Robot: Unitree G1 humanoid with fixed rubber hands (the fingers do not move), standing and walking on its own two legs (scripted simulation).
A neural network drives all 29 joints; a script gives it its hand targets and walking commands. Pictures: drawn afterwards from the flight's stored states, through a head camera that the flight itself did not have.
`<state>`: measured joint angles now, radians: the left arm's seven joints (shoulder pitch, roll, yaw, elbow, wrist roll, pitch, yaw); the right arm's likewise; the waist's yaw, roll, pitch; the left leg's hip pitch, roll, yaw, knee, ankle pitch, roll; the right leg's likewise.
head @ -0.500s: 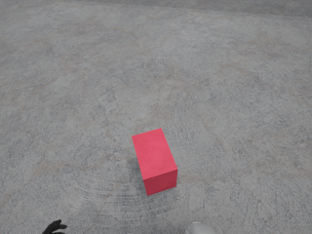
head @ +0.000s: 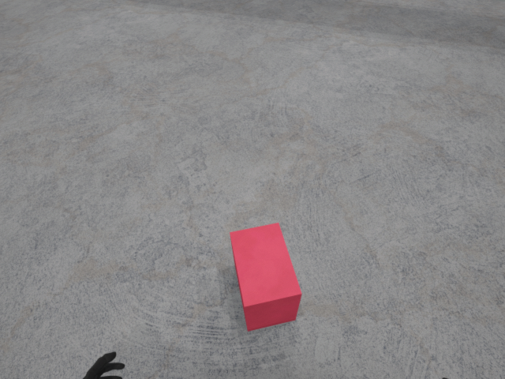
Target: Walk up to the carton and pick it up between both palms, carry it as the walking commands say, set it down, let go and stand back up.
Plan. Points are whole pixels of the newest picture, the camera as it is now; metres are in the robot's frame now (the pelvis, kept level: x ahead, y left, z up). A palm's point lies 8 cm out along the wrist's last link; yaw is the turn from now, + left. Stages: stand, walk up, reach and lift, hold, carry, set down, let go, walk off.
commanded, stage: walk up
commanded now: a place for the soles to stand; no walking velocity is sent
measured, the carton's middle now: (263, 277) +0.56 +0.02 -0.64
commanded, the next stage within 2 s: none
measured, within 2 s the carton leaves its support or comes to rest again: neither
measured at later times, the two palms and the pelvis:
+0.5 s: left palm out of the picture +0.07 +0.30 -0.10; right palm out of the picture +0.12 -0.30 -0.12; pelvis +0.01 -0.01 +0.01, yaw +2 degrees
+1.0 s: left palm out of the picture +0.12 +0.21 -0.11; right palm out of the picture +0.22 -0.42 -0.10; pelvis +0.11 -0.10 -0.01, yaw +8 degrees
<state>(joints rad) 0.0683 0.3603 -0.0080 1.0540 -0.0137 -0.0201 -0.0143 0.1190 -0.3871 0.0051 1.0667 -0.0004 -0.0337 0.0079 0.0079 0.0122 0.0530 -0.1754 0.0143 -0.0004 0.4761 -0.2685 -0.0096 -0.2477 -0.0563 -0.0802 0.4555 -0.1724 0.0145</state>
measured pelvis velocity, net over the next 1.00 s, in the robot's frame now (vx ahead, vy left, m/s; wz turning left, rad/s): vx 0.11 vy -0.10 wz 0.15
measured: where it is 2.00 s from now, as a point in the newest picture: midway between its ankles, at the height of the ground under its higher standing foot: outside the picture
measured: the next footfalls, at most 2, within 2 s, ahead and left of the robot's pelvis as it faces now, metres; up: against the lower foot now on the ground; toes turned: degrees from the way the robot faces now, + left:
right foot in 0.72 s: +0.15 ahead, -0.21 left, +0.00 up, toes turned +15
left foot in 1.08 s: +0.21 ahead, +0.04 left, +0.00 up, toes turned +12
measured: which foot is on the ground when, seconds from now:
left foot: down 0.00-0.76, up 0.78-1.00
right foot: down 0.00-0.54, up 0.56-0.70, down 0.72-1.00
